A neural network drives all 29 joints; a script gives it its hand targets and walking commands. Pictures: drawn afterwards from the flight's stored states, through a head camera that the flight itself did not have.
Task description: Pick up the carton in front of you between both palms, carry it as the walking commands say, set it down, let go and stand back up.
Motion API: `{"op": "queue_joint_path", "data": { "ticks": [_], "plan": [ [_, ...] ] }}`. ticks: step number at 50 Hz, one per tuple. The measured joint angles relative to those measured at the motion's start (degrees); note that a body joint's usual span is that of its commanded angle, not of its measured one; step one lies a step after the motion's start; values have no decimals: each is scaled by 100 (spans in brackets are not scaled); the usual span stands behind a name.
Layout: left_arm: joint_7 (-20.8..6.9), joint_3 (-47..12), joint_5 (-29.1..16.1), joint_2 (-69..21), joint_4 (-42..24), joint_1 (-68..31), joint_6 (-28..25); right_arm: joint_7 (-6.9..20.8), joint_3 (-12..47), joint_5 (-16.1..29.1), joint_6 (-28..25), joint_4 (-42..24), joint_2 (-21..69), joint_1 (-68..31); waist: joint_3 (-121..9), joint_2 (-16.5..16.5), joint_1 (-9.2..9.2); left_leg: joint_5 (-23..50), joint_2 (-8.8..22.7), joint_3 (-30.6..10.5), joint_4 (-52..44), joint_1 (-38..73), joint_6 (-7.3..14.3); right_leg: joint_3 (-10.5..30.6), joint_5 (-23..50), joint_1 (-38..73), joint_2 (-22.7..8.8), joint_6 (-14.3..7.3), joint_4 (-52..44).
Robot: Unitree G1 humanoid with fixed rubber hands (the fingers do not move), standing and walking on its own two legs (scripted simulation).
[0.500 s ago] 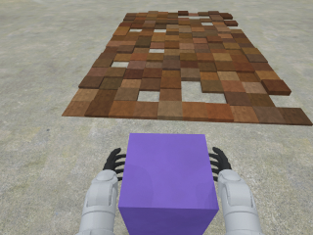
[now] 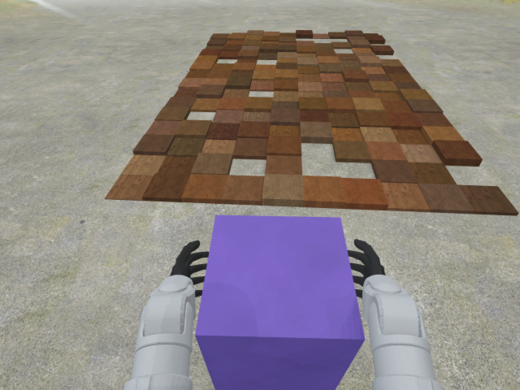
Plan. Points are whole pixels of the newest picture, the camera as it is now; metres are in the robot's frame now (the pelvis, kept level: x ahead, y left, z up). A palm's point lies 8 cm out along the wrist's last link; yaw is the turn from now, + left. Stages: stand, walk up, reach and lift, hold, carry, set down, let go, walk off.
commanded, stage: hold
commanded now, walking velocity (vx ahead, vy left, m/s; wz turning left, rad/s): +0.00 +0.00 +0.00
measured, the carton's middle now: (275, 307) +0.29 +0.00 -0.02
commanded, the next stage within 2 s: carry in 0.22 s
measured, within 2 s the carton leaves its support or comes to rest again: neither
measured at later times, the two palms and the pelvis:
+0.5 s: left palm (184, 248) +0.34 +0.15 +0.08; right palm (368, 246) +0.34 -0.15 +0.08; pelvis +0.05 +0.00 -0.02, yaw +2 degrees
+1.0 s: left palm (181, 175) +0.52 +0.19 +0.09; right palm (323, 165) +0.56 -0.10 +0.09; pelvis +0.31 +0.02 -0.01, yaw +3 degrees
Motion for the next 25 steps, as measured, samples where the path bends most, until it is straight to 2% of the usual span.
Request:
{"op": "queue_joint_path", "data": {
  "ticks": [10,12,14,16,20,25],
  "plan": [
    [-22,103,37,-31,65,-122,-58,16,-104,-37,-50,46,29,-113,50,2,1,-4,-4,15,62,-60,-1,-7,-2,-59,0,4,59],
    [-13,77,14,-22,9,-96,-20,17,-81,-29,-16,5,27,-100,-133,2,-3,-102,9,64,245,-320,-5,-92,-119,-327,-35,11,257],
    [10,13,-30,-9,-81,-34,28,-8,-21,21,23,-76,11,-35,-354,5,-5,-469,63,181,517,-607,5,-243,-548,-621,-100,11,555],
    [44,-63,-95,6,-261,24,120,-41,53,108,112,-251,-6,22,-547,8,-8,-755,130,300,683,-839,13,-389,-904,-860,-172,1,756],
    [135,-167,-329,26,-860,106,403,-147,216,314,401,-838,-22,90,-811,16,-19,-717,221,450,1001,-1187,-17,-607,-914,-1217,-284,5,1116],
    [351,-483,-660,61,-1696,299,959,-286,389,661,979,-1806,-106,383,-1169,42,-60,-1163,409,669,1451,-1464,31,-852,-1017,-1289,-361,26,1303]
  ]
}}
